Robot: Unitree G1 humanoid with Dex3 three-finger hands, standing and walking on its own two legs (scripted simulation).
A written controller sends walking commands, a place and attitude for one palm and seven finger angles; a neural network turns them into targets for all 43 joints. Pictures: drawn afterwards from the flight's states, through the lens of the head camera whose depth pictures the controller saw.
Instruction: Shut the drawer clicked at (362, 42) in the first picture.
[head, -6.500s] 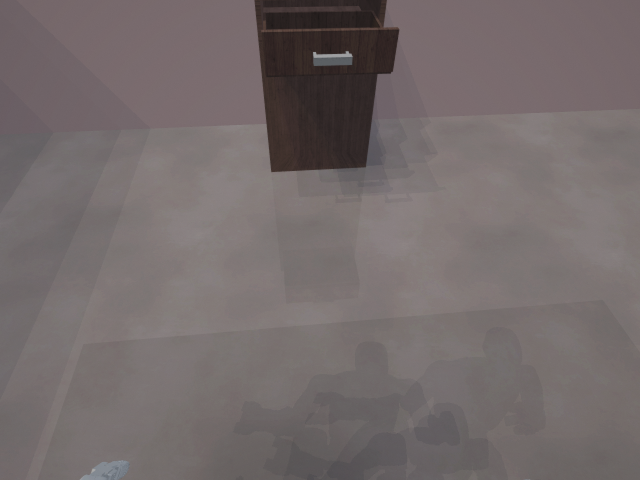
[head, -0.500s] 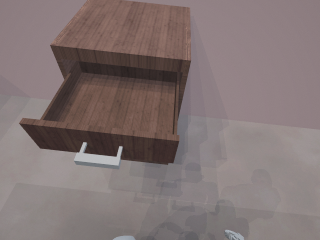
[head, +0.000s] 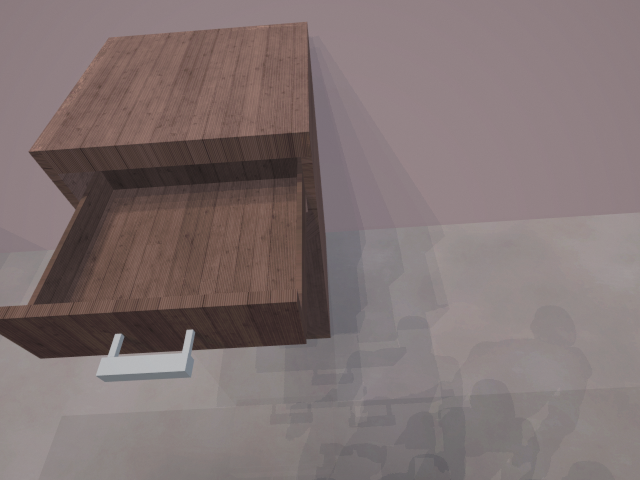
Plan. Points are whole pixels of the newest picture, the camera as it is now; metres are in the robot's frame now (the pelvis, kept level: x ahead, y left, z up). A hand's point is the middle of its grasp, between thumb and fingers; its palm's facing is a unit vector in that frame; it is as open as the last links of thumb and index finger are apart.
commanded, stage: come to a stop and stand still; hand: left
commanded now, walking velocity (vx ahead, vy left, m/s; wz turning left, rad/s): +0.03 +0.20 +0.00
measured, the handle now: (150, 352) +0.30 +0.27 -0.06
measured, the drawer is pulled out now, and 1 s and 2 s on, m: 0.30 0.30 0.30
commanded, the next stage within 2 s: look again from close up in 0.62 s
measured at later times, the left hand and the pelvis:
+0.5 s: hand out of the picture -0.08 +0.21 -0.18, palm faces +0.09 -0.98 -0.19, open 7.3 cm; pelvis -0.05 +0.03 +0.01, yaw +1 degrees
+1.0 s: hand out of the picture +0.00 +0.17 -0.17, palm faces +0.02 -0.97 -0.24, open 7.2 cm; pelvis -0.02 -0.01 -0.01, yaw -1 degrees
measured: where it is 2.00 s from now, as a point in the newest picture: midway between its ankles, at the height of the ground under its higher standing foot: outside the picture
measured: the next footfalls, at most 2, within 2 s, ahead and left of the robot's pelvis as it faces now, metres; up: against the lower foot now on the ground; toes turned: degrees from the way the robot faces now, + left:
left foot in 0.40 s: -0.02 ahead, +0.12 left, +0.00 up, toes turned +2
right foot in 0.74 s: +0.01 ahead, -0.08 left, +0.00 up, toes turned -3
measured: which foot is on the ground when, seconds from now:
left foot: up 0.00-0.38, down 0.40-1.00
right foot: down 0.00-0.42, up 0.44-0.72, down 0.74-1.00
